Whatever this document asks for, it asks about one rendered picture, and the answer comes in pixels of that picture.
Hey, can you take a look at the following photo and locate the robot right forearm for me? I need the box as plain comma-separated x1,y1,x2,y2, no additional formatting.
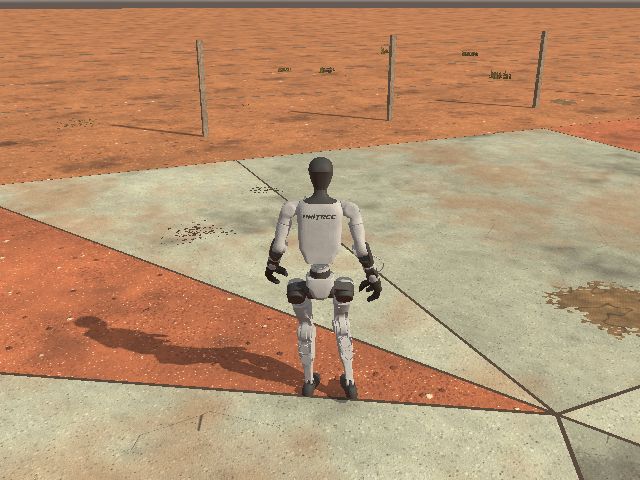
358,242,379,283

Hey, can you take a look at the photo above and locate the robot right hand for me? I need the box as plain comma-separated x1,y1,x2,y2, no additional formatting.
359,278,382,302

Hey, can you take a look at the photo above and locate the right robot upper arm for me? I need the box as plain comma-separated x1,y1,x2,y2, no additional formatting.
341,201,368,257

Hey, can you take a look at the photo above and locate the robot left hand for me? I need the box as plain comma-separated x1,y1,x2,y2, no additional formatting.
265,266,288,284

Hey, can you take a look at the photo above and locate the robot left forearm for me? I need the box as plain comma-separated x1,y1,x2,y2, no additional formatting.
267,238,283,270

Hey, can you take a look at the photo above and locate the left robot upper arm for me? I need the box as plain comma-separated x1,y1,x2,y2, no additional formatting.
272,200,300,254

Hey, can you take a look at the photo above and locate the humanoid robot head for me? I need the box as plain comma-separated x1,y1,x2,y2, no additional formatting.
303,157,337,204

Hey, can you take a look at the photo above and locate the left robot foot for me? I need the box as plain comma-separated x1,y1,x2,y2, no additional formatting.
302,373,321,397

